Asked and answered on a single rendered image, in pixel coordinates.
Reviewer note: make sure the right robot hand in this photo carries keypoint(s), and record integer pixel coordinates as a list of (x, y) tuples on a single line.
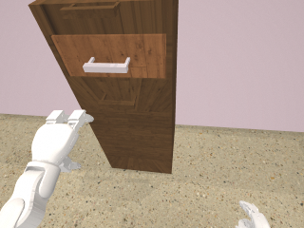
[(258, 220)]

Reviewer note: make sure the handle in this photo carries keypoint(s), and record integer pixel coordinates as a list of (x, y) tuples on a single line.
[(89, 12), (106, 67), (116, 104)]

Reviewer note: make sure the cabinet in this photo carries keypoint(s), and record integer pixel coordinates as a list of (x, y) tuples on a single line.
[(140, 139)]

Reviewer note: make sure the drawer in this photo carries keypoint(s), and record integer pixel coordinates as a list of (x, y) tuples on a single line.
[(147, 53)]

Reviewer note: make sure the left robot forearm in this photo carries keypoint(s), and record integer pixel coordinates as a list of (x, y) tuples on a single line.
[(27, 206)]

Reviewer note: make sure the left robot hand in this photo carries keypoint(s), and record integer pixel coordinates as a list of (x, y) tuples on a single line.
[(54, 140)]

